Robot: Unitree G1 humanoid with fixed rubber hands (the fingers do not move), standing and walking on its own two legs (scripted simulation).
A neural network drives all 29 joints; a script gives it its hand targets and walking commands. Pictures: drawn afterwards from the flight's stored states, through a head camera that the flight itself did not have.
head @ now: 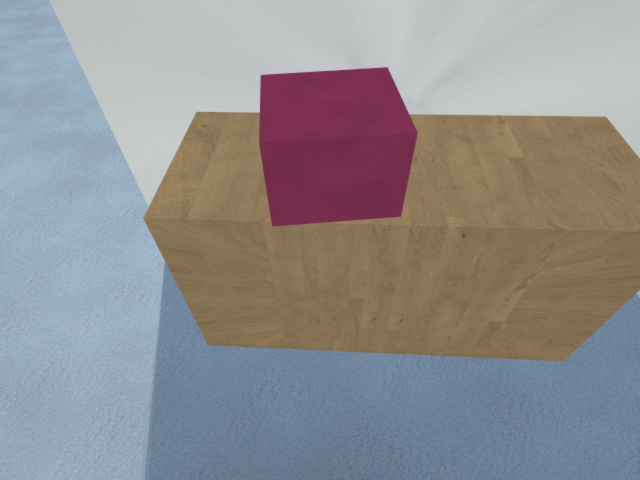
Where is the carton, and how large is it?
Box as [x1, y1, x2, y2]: [259, 67, 417, 226]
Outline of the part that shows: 387,67 261,75 259,145 272,226 400,216 417,132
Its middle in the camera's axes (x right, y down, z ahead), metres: +0.03 -0.22 +0.87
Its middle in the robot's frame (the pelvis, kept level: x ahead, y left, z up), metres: +0.80 +0.00 -0.04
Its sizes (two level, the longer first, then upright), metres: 0.290 0.269 0.216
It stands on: a pedestal, 0.63 m high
